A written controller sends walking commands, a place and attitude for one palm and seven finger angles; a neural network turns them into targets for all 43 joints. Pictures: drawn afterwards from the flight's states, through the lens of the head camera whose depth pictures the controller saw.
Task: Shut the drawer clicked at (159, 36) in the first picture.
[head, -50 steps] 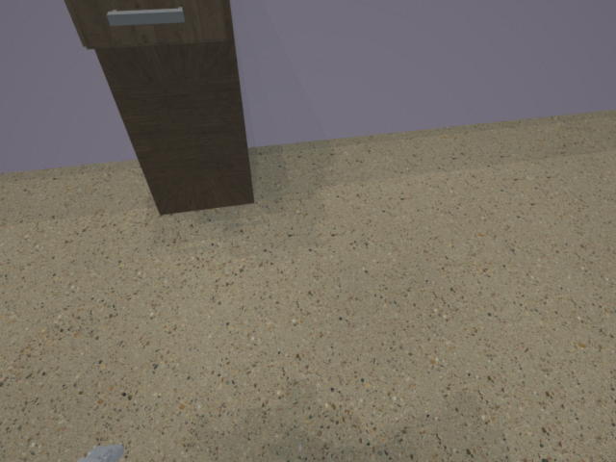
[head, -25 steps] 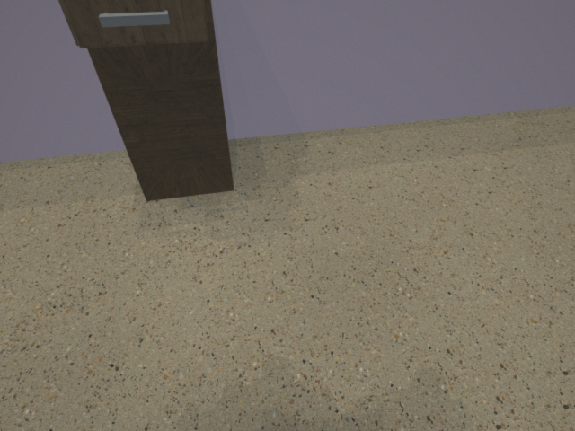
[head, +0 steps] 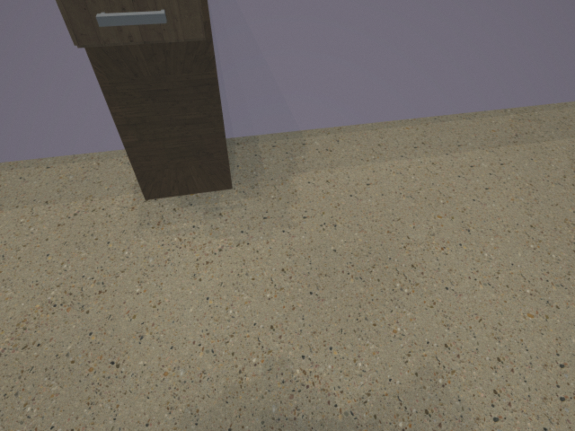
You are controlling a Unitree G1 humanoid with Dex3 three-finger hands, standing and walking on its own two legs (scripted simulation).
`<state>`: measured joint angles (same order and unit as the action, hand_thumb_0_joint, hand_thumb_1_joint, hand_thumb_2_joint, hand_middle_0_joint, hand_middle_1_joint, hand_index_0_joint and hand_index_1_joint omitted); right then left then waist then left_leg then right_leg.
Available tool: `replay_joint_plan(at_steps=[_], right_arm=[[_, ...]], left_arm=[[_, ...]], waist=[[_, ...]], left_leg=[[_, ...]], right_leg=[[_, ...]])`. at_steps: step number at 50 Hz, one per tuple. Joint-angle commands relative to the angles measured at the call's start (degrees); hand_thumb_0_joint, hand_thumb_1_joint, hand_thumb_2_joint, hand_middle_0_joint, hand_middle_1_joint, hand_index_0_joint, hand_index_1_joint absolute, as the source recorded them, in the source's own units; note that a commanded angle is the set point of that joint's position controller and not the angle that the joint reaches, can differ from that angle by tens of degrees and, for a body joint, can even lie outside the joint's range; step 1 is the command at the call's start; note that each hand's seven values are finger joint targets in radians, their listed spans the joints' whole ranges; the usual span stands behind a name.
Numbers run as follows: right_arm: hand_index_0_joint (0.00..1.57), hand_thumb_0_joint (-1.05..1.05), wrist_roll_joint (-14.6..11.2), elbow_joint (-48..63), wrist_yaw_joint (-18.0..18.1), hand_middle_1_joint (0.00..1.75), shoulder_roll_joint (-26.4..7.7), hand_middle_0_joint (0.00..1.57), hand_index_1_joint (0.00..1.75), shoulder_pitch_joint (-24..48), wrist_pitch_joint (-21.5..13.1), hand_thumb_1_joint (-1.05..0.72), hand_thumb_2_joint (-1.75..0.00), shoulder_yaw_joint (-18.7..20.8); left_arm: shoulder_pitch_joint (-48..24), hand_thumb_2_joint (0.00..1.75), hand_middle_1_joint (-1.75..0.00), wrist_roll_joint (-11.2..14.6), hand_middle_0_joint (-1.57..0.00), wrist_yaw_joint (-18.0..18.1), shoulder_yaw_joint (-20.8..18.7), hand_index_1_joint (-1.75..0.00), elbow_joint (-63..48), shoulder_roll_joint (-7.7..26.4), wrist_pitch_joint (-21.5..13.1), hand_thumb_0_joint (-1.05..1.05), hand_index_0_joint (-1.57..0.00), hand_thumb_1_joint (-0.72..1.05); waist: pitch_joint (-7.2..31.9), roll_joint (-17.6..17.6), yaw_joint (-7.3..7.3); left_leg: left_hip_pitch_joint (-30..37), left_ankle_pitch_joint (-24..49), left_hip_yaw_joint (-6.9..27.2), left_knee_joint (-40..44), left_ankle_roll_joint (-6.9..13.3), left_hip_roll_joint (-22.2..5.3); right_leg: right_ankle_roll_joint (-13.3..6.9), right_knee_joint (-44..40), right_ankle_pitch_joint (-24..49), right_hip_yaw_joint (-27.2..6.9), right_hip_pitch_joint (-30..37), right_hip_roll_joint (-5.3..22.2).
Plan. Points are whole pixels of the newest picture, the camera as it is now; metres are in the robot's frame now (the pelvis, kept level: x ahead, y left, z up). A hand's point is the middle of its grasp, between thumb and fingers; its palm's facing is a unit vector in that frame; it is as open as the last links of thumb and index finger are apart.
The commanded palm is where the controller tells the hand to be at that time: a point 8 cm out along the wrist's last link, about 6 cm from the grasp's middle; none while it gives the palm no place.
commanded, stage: stand and wait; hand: left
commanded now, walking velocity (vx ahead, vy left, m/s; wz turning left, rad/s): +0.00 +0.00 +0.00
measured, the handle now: (133, 16) +1.12 +0.51 +0.12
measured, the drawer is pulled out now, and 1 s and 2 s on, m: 0.17 0.17 0.17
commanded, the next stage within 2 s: look at it before walking up in 0.02 s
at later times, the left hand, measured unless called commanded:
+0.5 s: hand out of the picture +0.08 +0.25 -0.16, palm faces -0.03 -0.94 -0.33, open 7.3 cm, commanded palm none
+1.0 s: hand out of the picture +0.06 +0.22 -0.18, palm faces +0.08 -0.97 -0.21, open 7.3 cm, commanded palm none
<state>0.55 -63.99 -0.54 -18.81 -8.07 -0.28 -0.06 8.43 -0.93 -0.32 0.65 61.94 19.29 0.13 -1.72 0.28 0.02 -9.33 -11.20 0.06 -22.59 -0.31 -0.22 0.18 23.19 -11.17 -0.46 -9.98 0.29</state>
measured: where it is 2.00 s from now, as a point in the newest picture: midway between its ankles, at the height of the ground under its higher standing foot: (247, 362)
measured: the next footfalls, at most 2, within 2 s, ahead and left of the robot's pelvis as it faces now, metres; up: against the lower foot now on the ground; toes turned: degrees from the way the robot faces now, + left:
right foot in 1.64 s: +0.46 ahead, +0.03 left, +0.00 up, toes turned +2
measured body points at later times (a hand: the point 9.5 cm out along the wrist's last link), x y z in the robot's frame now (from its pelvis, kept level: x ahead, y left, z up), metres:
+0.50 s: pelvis +0.01 +0.00 +0.00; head +0.02 +0.00 +0.45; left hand +0.08 +0.30 -0.13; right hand +0.09 -0.29 -0.13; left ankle +0.01 +0.12 -0.74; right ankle +0.02 -0.12 -0.74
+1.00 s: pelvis +0.05 +0.02 -0.01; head +0.04 +0.03 +0.44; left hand +0.05 +0.27 -0.16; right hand +0.09 -0.25 -0.15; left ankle +0.02 +0.12 -0.72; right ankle +0.02 -0.12 -0.74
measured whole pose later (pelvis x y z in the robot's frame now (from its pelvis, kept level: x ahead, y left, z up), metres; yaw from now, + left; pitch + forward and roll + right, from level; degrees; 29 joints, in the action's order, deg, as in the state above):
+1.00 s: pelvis +0.05 +0.02 -0.01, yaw +4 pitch -1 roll -1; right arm 1.1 -63.6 -1.3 -14.2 -14.9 1.4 0.1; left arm 16.0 -1.8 -0.4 -0.6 61.1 14.5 -0.6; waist 1.6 0.9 0.7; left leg -16.8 -25.0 -1.4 -41.6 1.1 -1.4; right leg 0.6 23.9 -16.9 3.5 -6.5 1.3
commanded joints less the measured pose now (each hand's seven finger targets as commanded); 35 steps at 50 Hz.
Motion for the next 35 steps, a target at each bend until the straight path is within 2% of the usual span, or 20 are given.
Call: replay_joint_plan(at_steps=[1, 7, 10, 14, 23, 29, 35], right_arm=[[0.2, 0.0, 0.01, 3.73, 0.91, 0.3, -11.63, 0.2, 0.3, 2.61, -1.3, -0.9, -0.9, 2.22], [0.2, 0.0, -0.04, 3.59, 1.03, 0.3, -11.67, 0.2, 0.3, 2.99, -1.55, -0.9, -0.9, 2.23], [0.2, 0.0, -0.15, 3.74, 1.07, 0.3, -11.74, 0.2, 0.3, 3.03, -1.53, -0.9, -0.9, 2.21], [0.2, 0.0, -0.1, 3.66, 1.12, 0.3, -11.74, 0.2, 0.3, 3.49, -1.52, -0.9, -0.9, 2.19], [0.2, 0.0, -0.07, 3.82, 1.11, 0.3, -11.9, 0.2, 0.3, 4.12, -1.57, -0.9, -0.9, 2.14], [0.2, 0.0, -0.09, 3.91, 1.11, 0.3, -12.03, 0.2, 0.3, 4.36, -1.45, -0.9, -0.9, 2.13], [0.2, 0.0, -0.17, 3.88, 1.14, 0.3, -12.03, 0.2, 0.3, 4.11, -1.49, -0.9, -0.9, 2.07]], left_arm=[[-2.3, 0.9, -0.3, 0.26, -0.2, 1.02, -2.42, -0.3, -3.81, 11.52, -1.52, 0.0, -0.2, 0.9], [-2.1, 0.9, -0.3, 0.24, -0.2, 1.02, -2.43, -0.3, -3.57, 11.31, -1.52, 0.0, -0.2, 0.9], [-1.97, 0.9, -0.3, 0.26, -0.2, 1.07, -2.37, -0.3, -3.39, 11.34, -1.62, 0.0, -0.2, 0.9], [-2.13, 0.9, -0.3, 0.21, -0.2, 1.04, -2.39, -0.3, -3.26, 11.25, -1.55, 0.0, -0.2, 0.9], [-2.17, 0.9, -0.3, 0.23, -0.2, 1.04, -2.39, -0.3, -3.23, 11.43, -1.62, 0.0, -0.2, 0.9], [-2.43, 0.9, -0.3, 0.24, -0.2, 1.0, -2.33, -0.3, -3.25, 11.65, -1.67, 0.0, -0.2, 0.9], [-2.28, 0.9, -0.3, 0.24, -0.2, 1.09, -2.43, -0.3, -3.33, 11.75, -1.8, 0.0, -0.2, 0.9]], waist=[[2.11, 0.2, -0.03], [3.23, -0.88, 0.08], [3.69, -0.34, 0.01], [2.29, -0.3, 0.11], [3.42, -0.79, 0.17], [3.03, 0.26, 0.1], [4.64, 0.21, 0.05]], left_leg=[[-0.34, 1.2, 5.67, 4.32, 1.91, -6.05], [0.36, 3.46, 5.56, 4.51, 1.96, -6.49], [1.07, 5.09, 5.49, 4.1, 1.98, -6.54], [0.64, 4.72, 5.42, 4.59, 1.93, -6.51], [1.9, 6.22, 5.23, 4.63, 1.92, -6.53], [2.23, 6.46, 5.03, 4.57, 1.84, -6.51], [3.11, 8.74, 4.89, 4.2, 1.78, -6.66]], right_leg=[[-1.82, -5.48, -1.45, -6.38, -0.72, 6.32], [-1.71, -4.54, 2.43, -5.73, 0.56, 6.23], [-1.74, -4.33, 4.45, -5.63, 0.88, 6.29], [-1.58, -4.66, 4.31, -5.43, 0.59, 6.34], [-1.61, -4.71, 5.89, -5.33, 1.35, 6.53], [-1.61, -5.05, 6.49, -5.48, 1.19, 6.57], [-1.67, -4.67, 9.16, -5.28, 2.69, 6.69]])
